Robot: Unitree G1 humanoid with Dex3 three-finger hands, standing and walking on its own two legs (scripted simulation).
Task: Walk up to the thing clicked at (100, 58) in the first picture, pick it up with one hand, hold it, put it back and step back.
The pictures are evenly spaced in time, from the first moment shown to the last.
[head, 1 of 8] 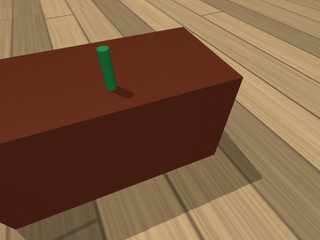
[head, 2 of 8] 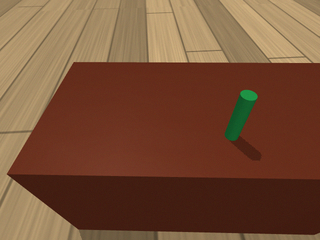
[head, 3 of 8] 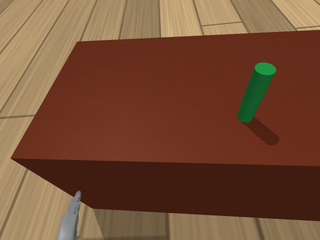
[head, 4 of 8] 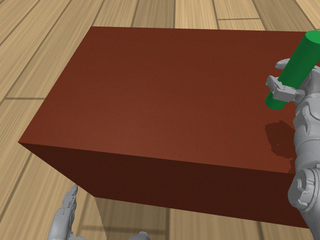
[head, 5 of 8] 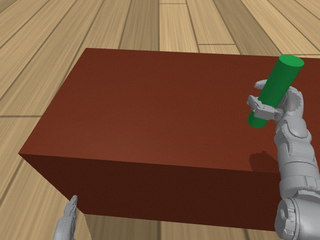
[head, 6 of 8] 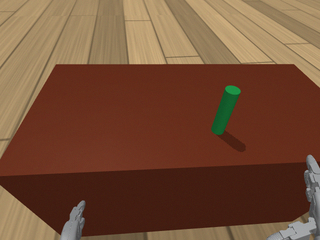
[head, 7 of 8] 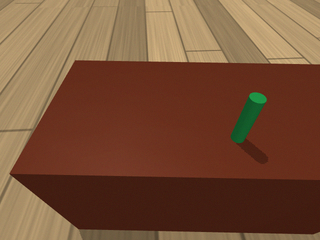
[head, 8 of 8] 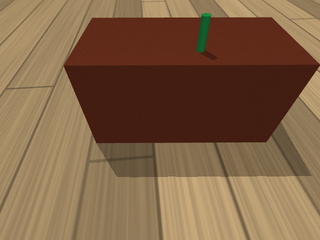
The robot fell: no
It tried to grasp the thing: yes
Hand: right
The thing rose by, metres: 0.24
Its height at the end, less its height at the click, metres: +0.00
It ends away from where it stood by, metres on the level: 0.01
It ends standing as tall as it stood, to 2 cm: yes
